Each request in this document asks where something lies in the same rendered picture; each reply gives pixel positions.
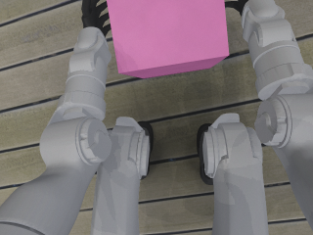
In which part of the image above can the robot left foot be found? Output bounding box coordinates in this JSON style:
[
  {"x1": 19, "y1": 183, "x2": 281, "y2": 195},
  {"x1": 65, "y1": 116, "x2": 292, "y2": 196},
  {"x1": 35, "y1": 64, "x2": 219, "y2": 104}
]
[{"x1": 138, "y1": 120, "x2": 154, "y2": 180}]

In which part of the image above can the robot right upper arm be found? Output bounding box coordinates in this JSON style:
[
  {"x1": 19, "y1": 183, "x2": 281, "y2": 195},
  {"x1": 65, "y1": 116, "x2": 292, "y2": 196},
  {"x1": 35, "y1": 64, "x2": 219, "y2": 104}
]
[{"x1": 254, "y1": 93, "x2": 313, "y2": 231}]

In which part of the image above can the robot right forearm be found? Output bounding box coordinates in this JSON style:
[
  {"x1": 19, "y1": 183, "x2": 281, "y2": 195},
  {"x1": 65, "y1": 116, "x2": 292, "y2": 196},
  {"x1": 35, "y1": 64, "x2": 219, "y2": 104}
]
[{"x1": 241, "y1": 0, "x2": 313, "y2": 101}]

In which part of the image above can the right robot hand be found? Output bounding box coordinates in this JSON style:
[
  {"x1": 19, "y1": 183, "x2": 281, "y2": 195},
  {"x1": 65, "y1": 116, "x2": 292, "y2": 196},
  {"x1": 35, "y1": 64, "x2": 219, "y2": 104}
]
[{"x1": 224, "y1": 0, "x2": 248, "y2": 16}]

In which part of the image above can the carton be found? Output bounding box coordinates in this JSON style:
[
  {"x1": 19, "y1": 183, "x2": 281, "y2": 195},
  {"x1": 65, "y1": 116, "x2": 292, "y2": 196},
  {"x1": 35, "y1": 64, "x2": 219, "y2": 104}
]
[{"x1": 107, "y1": 0, "x2": 230, "y2": 79}]

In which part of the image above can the left robot hand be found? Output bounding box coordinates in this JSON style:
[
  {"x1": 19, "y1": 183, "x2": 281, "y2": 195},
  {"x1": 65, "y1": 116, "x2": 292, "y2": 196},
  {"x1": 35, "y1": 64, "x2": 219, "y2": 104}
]
[{"x1": 81, "y1": 0, "x2": 112, "y2": 38}]

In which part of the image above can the robot foot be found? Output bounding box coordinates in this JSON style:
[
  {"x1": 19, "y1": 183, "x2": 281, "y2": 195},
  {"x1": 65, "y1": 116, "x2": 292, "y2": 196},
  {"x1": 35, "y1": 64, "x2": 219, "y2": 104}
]
[
  {"x1": 138, "y1": 120, "x2": 154, "y2": 180},
  {"x1": 197, "y1": 123, "x2": 213, "y2": 185}
]

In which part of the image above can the robot left upper arm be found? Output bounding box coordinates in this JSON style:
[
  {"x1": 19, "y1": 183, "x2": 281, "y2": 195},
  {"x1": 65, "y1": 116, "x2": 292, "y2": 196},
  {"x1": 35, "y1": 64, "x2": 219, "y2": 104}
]
[{"x1": 0, "y1": 116, "x2": 112, "y2": 235}]

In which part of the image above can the robot right foot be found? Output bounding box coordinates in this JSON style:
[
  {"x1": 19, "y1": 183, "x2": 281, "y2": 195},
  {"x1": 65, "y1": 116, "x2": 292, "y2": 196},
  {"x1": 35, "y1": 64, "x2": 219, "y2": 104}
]
[{"x1": 197, "y1": 123, "x2": 213, "y2": 185}]

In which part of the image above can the robot left forearm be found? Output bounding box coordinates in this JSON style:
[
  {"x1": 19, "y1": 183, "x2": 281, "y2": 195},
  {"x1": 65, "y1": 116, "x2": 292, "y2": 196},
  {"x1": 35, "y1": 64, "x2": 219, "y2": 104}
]
[{"x1": 39, "y1": 26, "x2": 112, "y2": 153}]

